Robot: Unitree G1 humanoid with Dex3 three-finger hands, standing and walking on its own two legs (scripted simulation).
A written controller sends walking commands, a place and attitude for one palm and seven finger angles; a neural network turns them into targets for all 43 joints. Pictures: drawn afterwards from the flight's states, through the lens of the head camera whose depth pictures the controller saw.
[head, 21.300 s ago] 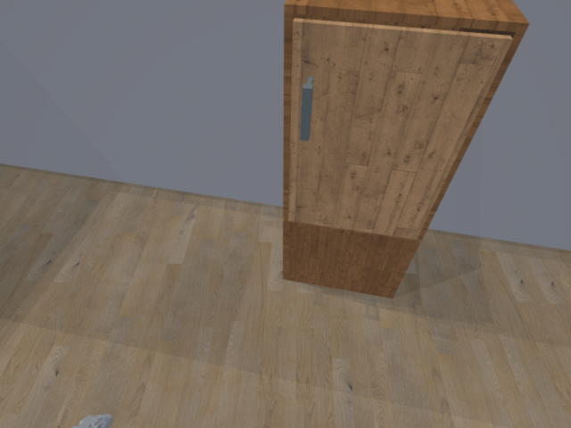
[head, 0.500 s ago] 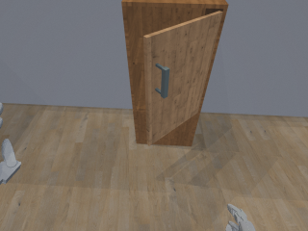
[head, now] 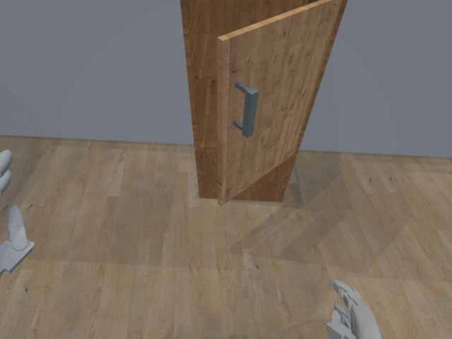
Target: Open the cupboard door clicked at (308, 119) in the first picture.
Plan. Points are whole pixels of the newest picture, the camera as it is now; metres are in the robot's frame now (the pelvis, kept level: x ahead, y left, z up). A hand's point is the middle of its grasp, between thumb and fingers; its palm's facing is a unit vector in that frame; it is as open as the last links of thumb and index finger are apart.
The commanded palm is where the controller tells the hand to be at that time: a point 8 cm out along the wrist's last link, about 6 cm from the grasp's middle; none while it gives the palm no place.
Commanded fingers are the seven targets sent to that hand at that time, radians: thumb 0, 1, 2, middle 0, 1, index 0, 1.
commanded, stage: stop stepping back and stand still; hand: left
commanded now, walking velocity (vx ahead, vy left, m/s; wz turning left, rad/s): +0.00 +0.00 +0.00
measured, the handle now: (243, 110) +0.60 -0.01 +0.06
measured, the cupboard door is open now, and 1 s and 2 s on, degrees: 43 43 43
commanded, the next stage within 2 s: let the arm hang, fingers relaxed in 0.02 s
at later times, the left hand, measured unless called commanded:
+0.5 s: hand out of the picture -0.04 +0.18 -0.18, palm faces +0.06 -0.98 -0.17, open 7.1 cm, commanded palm none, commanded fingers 0.00 0.90 0.90 -0.20 -0.30 -0.20 -0.30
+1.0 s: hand out of the picture -0.05 +0.17 -0.17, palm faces +0.09 -0.98 -0.17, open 7.4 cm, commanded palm none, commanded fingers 0.00 0.90 0.90 -0.20 -0.30 -0.20 -0.30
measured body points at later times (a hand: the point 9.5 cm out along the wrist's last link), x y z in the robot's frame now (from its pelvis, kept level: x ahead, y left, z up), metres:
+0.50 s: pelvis -0.03 +0.01 +0.00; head +0.00 +0.02 +0.45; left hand -0.04 +0.23 -0.16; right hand +0.02 -0.24 -0.14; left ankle +0.02 +0.12 -0.74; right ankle -0.04 -0.11 -0.74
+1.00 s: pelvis -0.03 +0.01 +0.00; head -0.03 +0.00 +0.45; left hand -0.06 +0.22 -0.16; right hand -0.04 -0.19 -0.17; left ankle +0.02 +0.12 -0.74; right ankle -0.04 -0.11 -0.74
